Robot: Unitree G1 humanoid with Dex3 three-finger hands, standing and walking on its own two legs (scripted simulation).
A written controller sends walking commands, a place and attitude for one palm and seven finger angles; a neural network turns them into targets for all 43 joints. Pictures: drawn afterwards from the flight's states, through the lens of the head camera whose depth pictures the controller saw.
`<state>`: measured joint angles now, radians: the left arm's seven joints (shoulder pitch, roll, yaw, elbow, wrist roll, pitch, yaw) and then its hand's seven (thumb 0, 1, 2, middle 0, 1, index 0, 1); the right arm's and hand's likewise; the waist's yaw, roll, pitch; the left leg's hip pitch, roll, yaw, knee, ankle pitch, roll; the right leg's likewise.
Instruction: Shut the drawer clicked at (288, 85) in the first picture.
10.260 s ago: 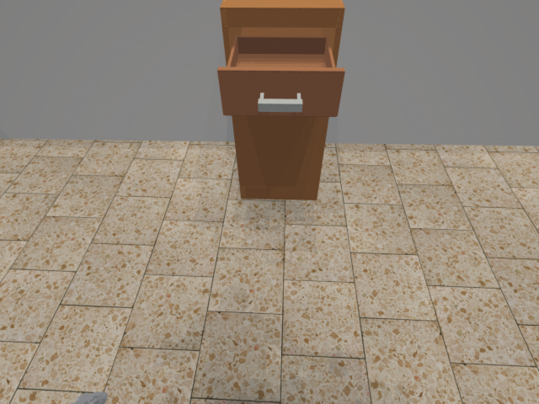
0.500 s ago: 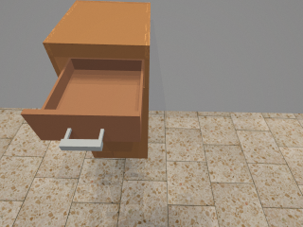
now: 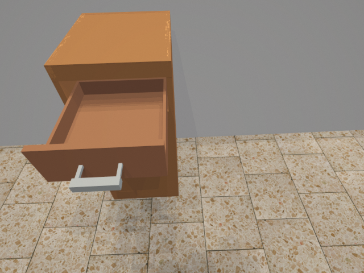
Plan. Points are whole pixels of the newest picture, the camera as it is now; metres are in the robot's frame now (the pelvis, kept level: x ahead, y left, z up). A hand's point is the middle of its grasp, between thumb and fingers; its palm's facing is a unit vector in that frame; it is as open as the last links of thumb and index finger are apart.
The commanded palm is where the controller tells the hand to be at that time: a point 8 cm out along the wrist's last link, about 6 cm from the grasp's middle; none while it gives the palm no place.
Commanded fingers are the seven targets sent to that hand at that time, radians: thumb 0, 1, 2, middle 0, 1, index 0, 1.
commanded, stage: look again from close up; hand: left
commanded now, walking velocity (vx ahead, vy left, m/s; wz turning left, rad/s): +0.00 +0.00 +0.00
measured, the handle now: (98, 176) +0.34 +0.24 +0.00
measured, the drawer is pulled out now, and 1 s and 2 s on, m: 0.29 0.29 0.29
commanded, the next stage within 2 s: shuffle to correct the standing spot in 0.28 s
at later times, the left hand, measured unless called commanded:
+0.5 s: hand out of the picture +0.01 +0.15 -0.17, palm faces +0.02 -0.98 -0.21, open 7.3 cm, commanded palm none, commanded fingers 0.00 0.90 0.90 -0.20 -0.30 -0.20 -0.30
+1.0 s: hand out of the picture +0.08 +0.16 -0.16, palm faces +0.13 -0.96 -0.26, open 7.2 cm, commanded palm none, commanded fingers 0.00 0.90 0.90 -0.20 -0.30 -0.20 -0.30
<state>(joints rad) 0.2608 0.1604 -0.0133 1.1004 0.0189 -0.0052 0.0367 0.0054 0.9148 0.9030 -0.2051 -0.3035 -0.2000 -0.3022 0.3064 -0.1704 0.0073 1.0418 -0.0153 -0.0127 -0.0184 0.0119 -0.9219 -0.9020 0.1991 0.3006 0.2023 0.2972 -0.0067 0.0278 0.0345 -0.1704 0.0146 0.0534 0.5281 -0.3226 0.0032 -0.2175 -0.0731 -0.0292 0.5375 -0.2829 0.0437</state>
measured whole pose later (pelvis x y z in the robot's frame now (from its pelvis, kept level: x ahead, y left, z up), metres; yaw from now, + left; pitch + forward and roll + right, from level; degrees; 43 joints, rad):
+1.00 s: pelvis +0.05 -0.03 +0.00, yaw +6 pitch -1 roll +2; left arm 0.20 0.15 0.02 1.02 0.03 -0.03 0.04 0.00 0.94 0.90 -0.20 -0.30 -0.20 -0.30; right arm 0.26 -0.14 -0.02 1.09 0.00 0.03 -0.03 0.01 -0.90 -0.90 0.20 0.30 0.20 0.30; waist 0.00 0.02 0.09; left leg -0.31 0.01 0.04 0.83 -0.51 -0.02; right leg -0.25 -0.04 -0.14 0.58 -0.31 -0.06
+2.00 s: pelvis +0.06 +0.03 +0.00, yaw +2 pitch -2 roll +0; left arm 0.24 0.17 -0.01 1.03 0.01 0.00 0.05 0.00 0.92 0.90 -0.20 -0.30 -0.20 -0.30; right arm 0.26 -0.16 0.00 1.09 -0.02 0.00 -0.02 0.01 -0.92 -0.90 0.20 0.30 0.20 0.30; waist -0.01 0.01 0.05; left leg -0.18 -0.01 0.12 0.49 -0.28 0.05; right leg -0.19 -0.06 -0.05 0.51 -0.28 0.03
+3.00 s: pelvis +0.05 +0.03 +0.01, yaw +2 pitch -2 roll +0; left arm 0.32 0.09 -0.01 1.13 0.02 -0.02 0.05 0.00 0.91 0.90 -0.20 -0.30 -0.20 -0.30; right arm 0.31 -0.12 0.00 1.15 -0.01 0.00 -0.02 0.00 -0.90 -0.90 0.20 0.30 0.20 0.30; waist -0.01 0.02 0.04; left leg -0.17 -0.01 0.13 0.43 -0.23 0.04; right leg -0.19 -0.05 -0.05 0.46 -0.24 0.02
